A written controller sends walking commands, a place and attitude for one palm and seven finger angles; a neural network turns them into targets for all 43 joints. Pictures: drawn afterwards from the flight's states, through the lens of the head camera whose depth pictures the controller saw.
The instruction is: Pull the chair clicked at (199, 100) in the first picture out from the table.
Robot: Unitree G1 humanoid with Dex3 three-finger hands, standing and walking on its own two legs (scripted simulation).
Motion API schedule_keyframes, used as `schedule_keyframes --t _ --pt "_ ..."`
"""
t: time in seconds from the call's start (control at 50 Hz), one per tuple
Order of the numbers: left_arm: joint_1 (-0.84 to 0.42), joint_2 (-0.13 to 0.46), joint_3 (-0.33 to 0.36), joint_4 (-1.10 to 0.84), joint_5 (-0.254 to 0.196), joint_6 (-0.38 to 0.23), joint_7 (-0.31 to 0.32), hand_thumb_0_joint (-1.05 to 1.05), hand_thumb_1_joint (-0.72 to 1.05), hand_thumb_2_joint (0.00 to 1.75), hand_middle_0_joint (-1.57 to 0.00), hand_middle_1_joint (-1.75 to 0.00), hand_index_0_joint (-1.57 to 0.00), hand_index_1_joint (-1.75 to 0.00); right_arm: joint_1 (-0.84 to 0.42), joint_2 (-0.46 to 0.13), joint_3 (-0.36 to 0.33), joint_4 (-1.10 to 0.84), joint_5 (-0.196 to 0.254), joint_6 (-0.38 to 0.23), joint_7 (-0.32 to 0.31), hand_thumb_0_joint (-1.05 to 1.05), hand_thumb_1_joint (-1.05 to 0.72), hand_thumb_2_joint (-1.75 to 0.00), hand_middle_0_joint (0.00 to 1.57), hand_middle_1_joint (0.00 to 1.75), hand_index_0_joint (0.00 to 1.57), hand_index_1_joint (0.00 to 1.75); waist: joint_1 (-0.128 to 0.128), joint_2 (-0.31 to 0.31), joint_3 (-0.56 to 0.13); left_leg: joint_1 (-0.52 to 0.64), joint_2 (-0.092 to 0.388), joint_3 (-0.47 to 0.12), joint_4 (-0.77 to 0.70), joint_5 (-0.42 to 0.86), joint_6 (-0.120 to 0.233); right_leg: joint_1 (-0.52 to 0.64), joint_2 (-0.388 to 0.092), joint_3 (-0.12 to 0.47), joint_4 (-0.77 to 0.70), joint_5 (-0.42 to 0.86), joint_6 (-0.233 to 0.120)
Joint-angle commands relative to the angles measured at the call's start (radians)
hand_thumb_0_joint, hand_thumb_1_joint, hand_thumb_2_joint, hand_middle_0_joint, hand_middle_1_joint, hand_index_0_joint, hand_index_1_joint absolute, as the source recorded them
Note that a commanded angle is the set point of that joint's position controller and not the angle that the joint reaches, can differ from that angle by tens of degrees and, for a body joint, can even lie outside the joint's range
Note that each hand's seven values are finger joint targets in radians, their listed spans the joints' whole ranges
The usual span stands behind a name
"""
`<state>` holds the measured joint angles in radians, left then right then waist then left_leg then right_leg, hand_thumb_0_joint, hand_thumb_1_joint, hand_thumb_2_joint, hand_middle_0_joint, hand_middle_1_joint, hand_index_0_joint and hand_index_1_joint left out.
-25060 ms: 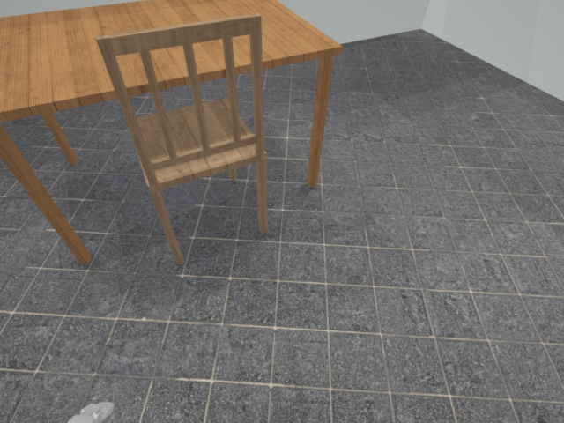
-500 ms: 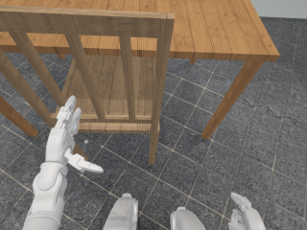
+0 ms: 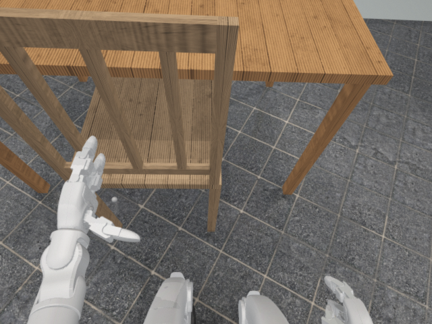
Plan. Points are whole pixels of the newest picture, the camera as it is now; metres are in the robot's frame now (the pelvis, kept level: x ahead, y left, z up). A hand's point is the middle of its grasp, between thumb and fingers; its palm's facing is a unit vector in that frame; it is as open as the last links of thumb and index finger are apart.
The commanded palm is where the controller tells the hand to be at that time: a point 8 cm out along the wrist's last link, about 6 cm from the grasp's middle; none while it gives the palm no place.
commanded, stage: aim the fingers beside a spindle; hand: left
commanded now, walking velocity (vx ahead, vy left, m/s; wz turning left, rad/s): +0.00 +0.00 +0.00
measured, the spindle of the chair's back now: (120, 122) +0.47 +0.21 +0.05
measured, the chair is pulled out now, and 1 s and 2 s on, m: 0.00 0.00 0.00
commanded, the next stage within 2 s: push the fingers through the gap in 0.22 s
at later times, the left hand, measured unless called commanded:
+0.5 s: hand (117, 194) +0.34 +0.19 +0.02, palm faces +0.02 -1.00 -0.05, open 16.9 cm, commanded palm +0.33 +0.24 +0.02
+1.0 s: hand (120, 167) +0.39 +0.20 +0.02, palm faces +0.03 -1.00 -0.05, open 16.9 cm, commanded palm +0.38 +0.24 +0.02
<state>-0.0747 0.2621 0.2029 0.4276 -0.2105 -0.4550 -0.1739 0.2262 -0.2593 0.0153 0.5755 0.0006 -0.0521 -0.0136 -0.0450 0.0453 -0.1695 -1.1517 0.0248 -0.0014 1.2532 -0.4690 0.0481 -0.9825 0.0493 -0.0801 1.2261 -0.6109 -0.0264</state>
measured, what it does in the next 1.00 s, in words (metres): stands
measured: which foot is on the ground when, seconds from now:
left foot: down 0.00-1.00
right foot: down 0.00-1.00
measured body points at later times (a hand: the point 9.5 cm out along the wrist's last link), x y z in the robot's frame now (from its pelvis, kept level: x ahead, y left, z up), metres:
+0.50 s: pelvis -0.01 +0.00 -0.01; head +0.10 +0.01 +0.43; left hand +0.33 +0.25 +0.02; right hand +0.14 -0.26 -0.11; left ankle +0.06 +0.09 -0.63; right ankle -0.01 -0.11 -0.63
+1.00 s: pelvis +0.00 +0.00 +0.00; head +0.11 +0.02 +0.43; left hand +0.38 +0.25 +0.02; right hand +0.10 -0.26 -0.11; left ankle +0.06 +0.09 -0.63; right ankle -0.01 -0.11 -0.63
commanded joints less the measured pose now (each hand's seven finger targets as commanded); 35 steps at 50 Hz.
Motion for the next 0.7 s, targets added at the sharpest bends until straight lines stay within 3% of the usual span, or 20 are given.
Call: schedule_keyframes --t 0.0,0.04,0.1,0.2,0.24,0.34,0.4,0.46,0.52,0.56,0.68 --pt "-0.193 0.133 0.021 -0.256 -0.021 -0.084 -0.019 0.0 -0.5 0.3 -0.06 -0.08 -0.06 -0.08 0.007 -0.149 -0.064 -0.115 0.006 -0.051 -0.014 0.0 -0.9 -0.9 0.2 0.3 0.2 0.3 -0.016 0.06 -0.362 0.471 0.011 -0.086 -0.146 0.251 -0.021 0.004 -0.009 0.039 -0.178 0.268 -0.006" --pt "-0.215 0.142 0.02 -0.251 -0.019 -0.08 -0.023 0.0 -0.5 0.3 -0.06 -0.08 -0.06 -0.08 0.008 -0.151 -0.062 -0.106 0.006 -0.053 -0.017 0.0 -0.9 -0.9 0.2 0.3 0.2 0.3 -0.019 0.069 -0.362 0.466 0.011 -0.087 -0.14 0.251 -0.021 -0.003 -0.01 0.042 -0.175 0.269 -0.005" --pt "-0.182 0.17 0.064 -0.221 -0.023 -0.068 -0.019 0.0 -0.5 0.3 -0.06 -0.08 -0.06 -0.08 0.006 -0.152 -0.064 -0.104 0.008 -0.05 -0.019 0.0 -0.9 -0.9 0.2 0.3 0.2 0.3 -0.011 0.021 -0.35 0.431 0.009 -0.08 -0.138 0.243 -0.018 0.019 -0.009 0.044 -0.177 0.277 -0.003" --pt "-0.16 0.16 0.071 -0.197 -0.027 -0.054 -0.018 0.0 -0.5 0.3 -0.06 -0.08 -0.06 -0.08 -0.007 -0.144 -0.059 -0.122 0.009 -0.042 -0.015 0.0 -0.9 -0.9 0.2 0.3 0.2 0.3 0.001 0.027 -0.332 0.394 0.002 -0.068 -0.144 0.212 -0.017 0.036 -0.009 0.049 -0.18 0.26 -0.002" --pt "-0.158 0.181 0.09 -0.199 -0.027 -0.058 -0.02 0.0 -0.5 0.3 -0.06 -0.08 -0.06 -0.08 -0.005 -0.147 -0.059 -0.122 0.01 -0.041 -0.015 0.0 -0.9 -0.9 0.2 0.3 0.2 0.3 0.001 0.025 -0.339 0.384 0.003 -0.066 -0.138 0.219 -0.015 0.047 -0.008 0.054 -0.178 0.272 -0.003" --pt "-0.245 0.16 0.043 -0.235 -0.025 -0.078 -0.029 0.0 -0.5 0.3 -0.06 -0.08 -0.06 -0.08 -0.003 -0.151 -0.059 -0.109 0.009 -0.051 -0.021 0.0 -0.9 -0.9 0.2 0.3 0.2 0.3 -0.027 0.056 -0.345 0.424 0.009 -0.08 -0.132 0.2 -0.016 -0.013 -0.007 0.05 -0.179 0.229 -0.002" --pt "-0.334 0.167 0.041 -0.181 -0.022 -0.079 -0.03 0.0 -0.5 0.3 -0.06 -0.08 -0.06 -0.08 0.004 -0.156 -0.055 -0.087 0.008 -0.057 -0.028 0.0 -0.9 -0.9 0.2 0.3 0.2 0.3 -0.045 0.033 -0.306 0.377 0.007 -0.086 -0.124 0.142 -0.014 -0.041 -0.005 0.053 -0.183 0.177 -0.001" --pt "-0.363 0.198 0.076 -0.113 -0.013 -0.071 -0.029 0.0 -0.5 0.3 -0.06 -0.08 -0.06 -0.08 0.012 -0.161 -0.056 -0.078 0.008 -0.056 -0.032 0.0 -0.9 -0.9 0.2 0.3 0.2 0.3 -0.038 0.024 -0.311 0.366 0.006 -0.084 -0.12 0.133 -0.015 -0.049 -0.005 0.053 -0.179 0.167 -0.004" --pt "-0.413 0.199 0.07 -0.107 -0.008 -0.059 -0.027 0.0 -0.5 0.3 -0.06 -0.08 -0.06 -0.08 0.02 -0.162 -0.055 -0.08 0.005 -0.056 -0.029 0.0 -0.9 -0.9 0.2 0.3 0.2 0.3 -0.029 0.066 -0.365 0.407 0.006 -0.089 -0.123 0.165 -0.017 -0.045 -0.007 0.051 -0.17 0.186 -0.007" --pt "-0.376 0.23 0.107 -0.1 -0.011 -0.047 -0.023 0.0 -0.5 0.3 -0.06 -0.08 -0.06 -0.08 0.024 -0.164 -0.056 -0.089 0.005 -0.05 -0.026 0.0 -0.9 -0.9 0.2 0.3 0.2 0.3 -0.01 0.053 -0.402 0.417 0.006 -0.083 -0.127 0.199 -0.019 -0.005 -0.007 0.054 -0.171 0.22 -0.006" --pt "-0.425 0.229 0.109 -0.054 -0.004 -0.035 -0.008 0.0 -0.5 0.3 -0.06 -0.08 -0.06 -0.08 0.045 -0.16 -0.055 -0.082 0.007 -0.034 -0.017 0.0 -0.9 -0.9 0.2 0.3 0.2 0.3 -0.022 0.042 -0.385 0.408 0.008 -0.078 -0.128 0.225 -0.019 0.0 -0.004 0.052 -0.171 0.254 -0.003"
